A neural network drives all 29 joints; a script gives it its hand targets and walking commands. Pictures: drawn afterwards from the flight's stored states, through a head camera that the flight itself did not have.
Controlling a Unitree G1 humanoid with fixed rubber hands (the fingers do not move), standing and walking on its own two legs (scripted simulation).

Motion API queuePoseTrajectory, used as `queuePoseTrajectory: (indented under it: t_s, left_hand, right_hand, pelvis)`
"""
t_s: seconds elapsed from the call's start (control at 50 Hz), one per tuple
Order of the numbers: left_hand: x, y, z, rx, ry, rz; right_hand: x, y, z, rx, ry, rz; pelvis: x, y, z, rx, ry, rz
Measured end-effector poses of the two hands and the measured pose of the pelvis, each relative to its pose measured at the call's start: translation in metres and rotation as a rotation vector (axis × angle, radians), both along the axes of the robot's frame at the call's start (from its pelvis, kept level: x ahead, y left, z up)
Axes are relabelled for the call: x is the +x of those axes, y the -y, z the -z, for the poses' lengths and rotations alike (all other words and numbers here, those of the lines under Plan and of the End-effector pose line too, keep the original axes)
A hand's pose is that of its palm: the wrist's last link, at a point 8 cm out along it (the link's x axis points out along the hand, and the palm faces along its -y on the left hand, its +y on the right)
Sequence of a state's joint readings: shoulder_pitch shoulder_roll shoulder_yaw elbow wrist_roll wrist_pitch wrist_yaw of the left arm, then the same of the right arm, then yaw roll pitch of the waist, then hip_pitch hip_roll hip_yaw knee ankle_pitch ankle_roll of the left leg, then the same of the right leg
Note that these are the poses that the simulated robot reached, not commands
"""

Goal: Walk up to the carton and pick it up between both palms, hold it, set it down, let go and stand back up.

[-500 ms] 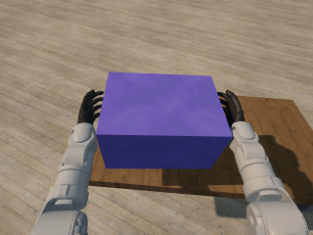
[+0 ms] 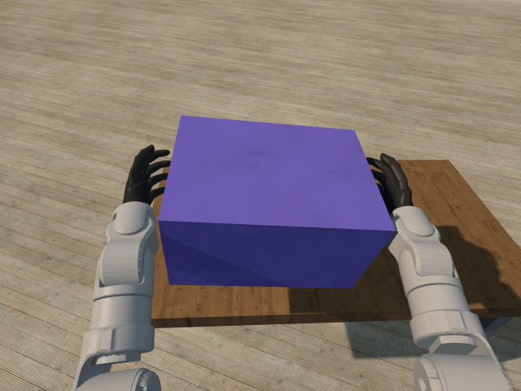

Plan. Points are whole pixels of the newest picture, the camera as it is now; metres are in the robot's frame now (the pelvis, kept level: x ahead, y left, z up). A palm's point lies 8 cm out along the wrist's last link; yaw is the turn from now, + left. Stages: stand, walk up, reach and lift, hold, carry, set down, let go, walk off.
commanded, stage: reach and lift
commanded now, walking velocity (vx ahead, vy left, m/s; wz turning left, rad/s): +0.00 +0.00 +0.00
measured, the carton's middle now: (267, 202) +0.38 -0.03 +0.11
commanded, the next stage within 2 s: hold in 1.04 s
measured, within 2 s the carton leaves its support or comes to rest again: neither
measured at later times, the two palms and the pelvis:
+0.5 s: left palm (118, 195) +0.35 +0.19 +0.17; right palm (380, 193) +0.36 -0.20 +0.15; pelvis +0.00 -0.01 +0.00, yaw +3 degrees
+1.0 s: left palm (107, 202) +0.33 +0.19 +0.18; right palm (383, 188) +0.35 -0.20 +0.17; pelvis +0.00 -0.01 +0.00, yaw +3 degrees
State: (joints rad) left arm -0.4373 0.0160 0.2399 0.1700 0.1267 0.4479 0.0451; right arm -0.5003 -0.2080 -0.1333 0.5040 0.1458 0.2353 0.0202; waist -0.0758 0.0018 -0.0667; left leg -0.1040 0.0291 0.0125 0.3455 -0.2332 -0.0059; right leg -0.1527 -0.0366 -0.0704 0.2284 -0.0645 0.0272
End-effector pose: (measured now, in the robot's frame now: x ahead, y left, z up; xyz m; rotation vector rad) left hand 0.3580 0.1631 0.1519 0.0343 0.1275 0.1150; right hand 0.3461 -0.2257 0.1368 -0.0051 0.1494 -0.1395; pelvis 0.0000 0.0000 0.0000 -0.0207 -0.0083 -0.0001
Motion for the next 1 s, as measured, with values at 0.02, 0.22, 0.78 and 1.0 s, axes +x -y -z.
queuePoseTrajectory:
  t_s: [0.02,0.22,0.78,1.0]
  left_hand:
    - [-0.001,-0.002,-0.002,0.003,-0.001,-0.007]
    - [-0.011,-0.025,-0.004,-0.001,-0.022,-0.064]
    - [-0.016,-0.03,-0.023,0.008,-0.01,-0.067]
    - [-0.031,-0.03,-0.028,0.005,0.009,-0.071]
  right_hand:
    - [0.002,-0.002,-0.002,0.001,0.0,-0.007]
    - [0.016,-0.025,-0.011,-0.002,-0.012,-0.065]
    - [0.014,-0.031,-0.027,0.039,0.01,-0.062]
    - [0.001,-0.03,-0.034,0.044,0.033,-0.063]
  pelvis:
    - [0.0,0.001,0.0,0.001,0.005,-0.005]
    - [-0.004,0.014,-0.001,0.003,0.022,-0.056]
    - [0.001,0.009,-0.001,0.002,0.053,-0.051]
    - [-0.001,0.011,0.0,0.0,0.087,-0.059]
